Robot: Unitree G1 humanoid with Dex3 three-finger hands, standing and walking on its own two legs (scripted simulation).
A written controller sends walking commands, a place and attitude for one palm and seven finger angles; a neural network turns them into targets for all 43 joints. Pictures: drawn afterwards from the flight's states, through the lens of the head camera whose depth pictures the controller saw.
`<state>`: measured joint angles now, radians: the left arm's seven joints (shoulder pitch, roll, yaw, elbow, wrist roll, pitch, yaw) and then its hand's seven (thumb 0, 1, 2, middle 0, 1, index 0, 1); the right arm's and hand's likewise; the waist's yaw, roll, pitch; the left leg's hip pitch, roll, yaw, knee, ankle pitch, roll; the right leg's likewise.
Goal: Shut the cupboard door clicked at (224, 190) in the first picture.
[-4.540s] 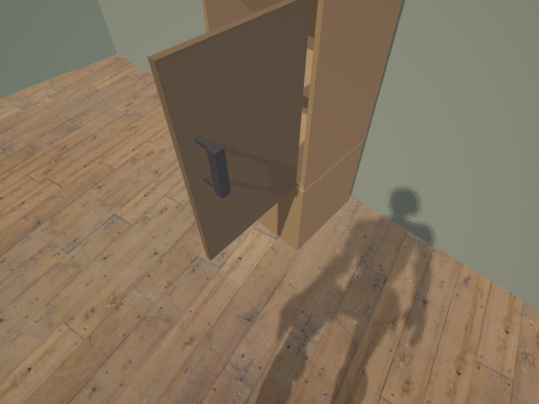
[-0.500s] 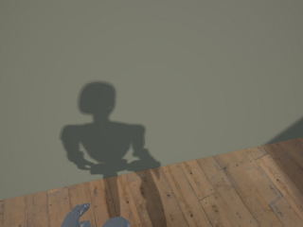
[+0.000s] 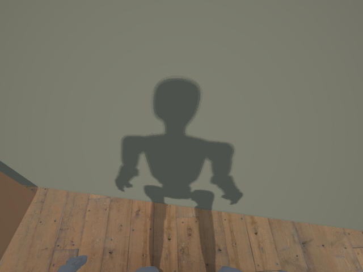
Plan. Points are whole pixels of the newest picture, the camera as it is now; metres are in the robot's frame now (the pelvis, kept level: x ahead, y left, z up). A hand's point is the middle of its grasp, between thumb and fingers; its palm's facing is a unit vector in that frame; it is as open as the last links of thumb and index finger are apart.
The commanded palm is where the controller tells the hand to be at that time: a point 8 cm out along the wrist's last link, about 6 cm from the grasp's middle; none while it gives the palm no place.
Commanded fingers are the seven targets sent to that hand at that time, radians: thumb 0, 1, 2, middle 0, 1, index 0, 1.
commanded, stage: turn to face it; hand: left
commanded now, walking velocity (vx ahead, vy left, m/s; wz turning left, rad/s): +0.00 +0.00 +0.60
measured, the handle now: out of the picture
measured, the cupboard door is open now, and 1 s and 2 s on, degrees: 91 91 91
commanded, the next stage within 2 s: none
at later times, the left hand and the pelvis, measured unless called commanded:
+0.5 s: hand out of the picture +0.01 +0.20 -0.18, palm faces +0.36 -0.90 -0.25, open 7.3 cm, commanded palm none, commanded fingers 0.00 0.90 0.90 -0.20 -0.30 -0.20 -0.30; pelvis +0.02 -0.03 -0.01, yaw +20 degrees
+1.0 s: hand out of the picture +0.00 +0.12 -0.15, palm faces +0.61 -0.76 -0.24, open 7.4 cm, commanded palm none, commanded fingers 0.00 0.90 0.90 -0.20 -0.30 -0.20 -0.30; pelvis +0.06 -0.08 +0.01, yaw +39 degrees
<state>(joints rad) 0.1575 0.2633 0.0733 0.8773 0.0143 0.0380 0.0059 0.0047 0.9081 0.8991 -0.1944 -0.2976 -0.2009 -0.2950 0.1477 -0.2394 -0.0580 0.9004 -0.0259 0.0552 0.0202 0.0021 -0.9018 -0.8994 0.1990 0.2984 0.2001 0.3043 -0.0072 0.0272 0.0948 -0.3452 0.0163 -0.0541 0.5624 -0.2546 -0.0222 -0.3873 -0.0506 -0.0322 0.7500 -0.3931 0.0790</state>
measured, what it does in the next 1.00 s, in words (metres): steps on the spot, turning left: right foot, then left foot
